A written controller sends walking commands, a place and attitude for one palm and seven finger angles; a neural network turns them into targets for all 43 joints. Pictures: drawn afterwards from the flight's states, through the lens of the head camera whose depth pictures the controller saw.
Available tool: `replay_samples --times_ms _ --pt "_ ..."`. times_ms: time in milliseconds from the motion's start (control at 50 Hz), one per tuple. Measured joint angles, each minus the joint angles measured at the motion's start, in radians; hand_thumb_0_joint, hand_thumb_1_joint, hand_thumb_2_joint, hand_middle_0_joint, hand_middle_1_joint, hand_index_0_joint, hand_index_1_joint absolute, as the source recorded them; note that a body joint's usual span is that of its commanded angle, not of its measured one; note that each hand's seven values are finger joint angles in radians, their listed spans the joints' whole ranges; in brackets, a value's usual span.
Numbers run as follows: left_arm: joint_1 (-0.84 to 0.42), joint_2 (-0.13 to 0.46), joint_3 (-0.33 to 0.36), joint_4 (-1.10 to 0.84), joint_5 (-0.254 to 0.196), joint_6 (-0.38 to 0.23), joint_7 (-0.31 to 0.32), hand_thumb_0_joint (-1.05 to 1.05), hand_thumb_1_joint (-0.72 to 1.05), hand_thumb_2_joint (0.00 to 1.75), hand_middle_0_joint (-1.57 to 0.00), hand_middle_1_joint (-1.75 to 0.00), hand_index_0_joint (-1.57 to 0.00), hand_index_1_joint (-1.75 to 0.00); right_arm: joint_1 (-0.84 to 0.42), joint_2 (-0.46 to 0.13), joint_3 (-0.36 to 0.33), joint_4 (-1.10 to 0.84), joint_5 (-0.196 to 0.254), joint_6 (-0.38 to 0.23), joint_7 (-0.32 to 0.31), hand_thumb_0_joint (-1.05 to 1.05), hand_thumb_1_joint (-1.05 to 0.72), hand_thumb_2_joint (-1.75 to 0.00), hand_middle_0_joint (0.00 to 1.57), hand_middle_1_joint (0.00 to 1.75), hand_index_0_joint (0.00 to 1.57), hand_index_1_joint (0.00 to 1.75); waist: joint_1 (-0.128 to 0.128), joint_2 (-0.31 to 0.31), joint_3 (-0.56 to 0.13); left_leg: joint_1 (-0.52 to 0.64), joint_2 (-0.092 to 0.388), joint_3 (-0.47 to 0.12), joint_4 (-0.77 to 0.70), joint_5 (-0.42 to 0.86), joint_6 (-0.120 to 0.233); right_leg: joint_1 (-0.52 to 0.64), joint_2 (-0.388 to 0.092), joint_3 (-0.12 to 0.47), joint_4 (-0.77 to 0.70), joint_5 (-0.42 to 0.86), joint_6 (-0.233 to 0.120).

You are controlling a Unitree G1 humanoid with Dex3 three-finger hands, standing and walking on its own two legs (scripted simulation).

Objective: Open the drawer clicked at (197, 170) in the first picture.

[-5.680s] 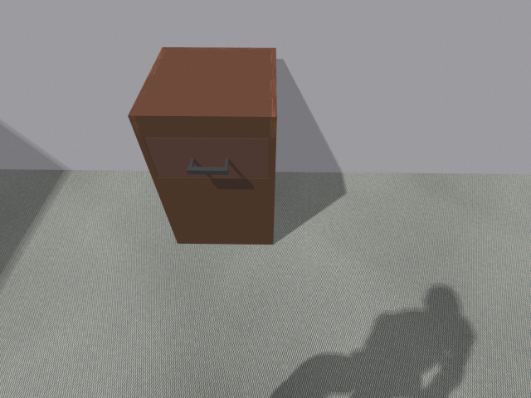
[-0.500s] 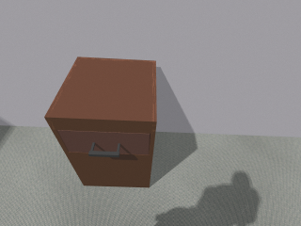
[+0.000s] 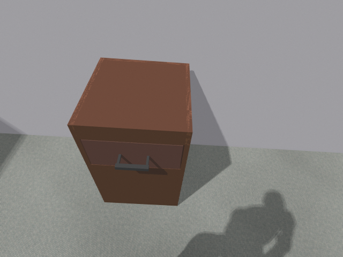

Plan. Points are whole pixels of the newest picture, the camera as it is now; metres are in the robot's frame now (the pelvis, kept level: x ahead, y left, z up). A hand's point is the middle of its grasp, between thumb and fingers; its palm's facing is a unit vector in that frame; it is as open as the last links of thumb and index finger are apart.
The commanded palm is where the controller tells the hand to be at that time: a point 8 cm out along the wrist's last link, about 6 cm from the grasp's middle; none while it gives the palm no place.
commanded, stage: come to a stop and stand still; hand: left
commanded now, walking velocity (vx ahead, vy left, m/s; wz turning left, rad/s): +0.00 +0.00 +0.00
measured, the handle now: (132, 162) +0.49 +0.18 -0.25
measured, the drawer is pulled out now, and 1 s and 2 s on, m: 0.00 0.00 0.00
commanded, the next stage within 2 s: look again from close up in 0.04 s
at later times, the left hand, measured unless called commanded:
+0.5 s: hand out of the picture -0.05 +0.14 -0.18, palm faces +0.03 -0.99 -0.16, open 7.4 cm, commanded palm none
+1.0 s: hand (105, 228) +0.19 +0.16 -0.04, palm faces -0.03 -0.57 -0.82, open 7.6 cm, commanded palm +0.12 +0.18 -0.04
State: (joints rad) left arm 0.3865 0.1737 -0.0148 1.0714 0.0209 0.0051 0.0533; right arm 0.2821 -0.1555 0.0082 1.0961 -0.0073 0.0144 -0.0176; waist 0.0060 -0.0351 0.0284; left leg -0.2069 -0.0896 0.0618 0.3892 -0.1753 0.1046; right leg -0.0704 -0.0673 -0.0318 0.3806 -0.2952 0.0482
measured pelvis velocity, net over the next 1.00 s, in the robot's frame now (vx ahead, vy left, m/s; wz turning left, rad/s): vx -0.02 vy -0.04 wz -0.01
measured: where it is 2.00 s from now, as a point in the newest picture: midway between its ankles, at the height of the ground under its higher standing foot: outside the picture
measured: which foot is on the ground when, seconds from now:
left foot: down 0.00-1.00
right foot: down 0.00-1.00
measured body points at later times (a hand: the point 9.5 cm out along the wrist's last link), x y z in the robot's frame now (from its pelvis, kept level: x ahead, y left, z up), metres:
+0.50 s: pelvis +0.00 -0.01 +0.00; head +0.01 +0.00 +0.45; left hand -0.05 +0.19 -0.16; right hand -0.01 -0.23 -0.16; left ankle +0.02 +0.05 -0.74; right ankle -0.06 -0.15 -0.74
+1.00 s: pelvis -0.02 -0.04 -0.02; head -0.02 -0.08 +0.43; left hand +0.18 +0.19 +0.01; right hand +0.10 -0.30 -0.14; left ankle +0.02 +0.05 -0.74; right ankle -0.04 -0.13 -0.74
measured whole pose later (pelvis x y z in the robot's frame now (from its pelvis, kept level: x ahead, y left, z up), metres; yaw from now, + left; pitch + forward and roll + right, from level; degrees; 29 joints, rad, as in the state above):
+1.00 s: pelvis -0.02 -0.04 -0.02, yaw -1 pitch +4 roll +1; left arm 0.38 0.30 -0.12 0.08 0.49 0.09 0.34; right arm 0.27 -0.28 -0.01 0.76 0.00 -0.24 -0.07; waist -0.03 0.09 -0.08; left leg -0.43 -0.05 0.07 0.62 -0.26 0.06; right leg -0.37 -0.02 -0.05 0.70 -0.39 -0.03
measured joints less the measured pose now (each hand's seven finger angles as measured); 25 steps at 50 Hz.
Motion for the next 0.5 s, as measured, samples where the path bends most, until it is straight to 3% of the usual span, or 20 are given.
replay_samples --times_ms 500 --pt "0.016 -0.052 -0.004 0.012 -0.001 -0.014 0.005 0.00 0.91 0.90 -0.19 -0.30 -0.20 -0.30 0.010 0.021 -0.001 0.036 0.001 -0.007 -0.006 0.00 -0.91 -0.90 0.20 0.30 0.20 0.30 -0.003 0.011 -0.007 -0.015 0.021 -0.008 0.026 -0.011 -0.019 -0.007 0.021 -0.006 0.010 -0.005 -0.013"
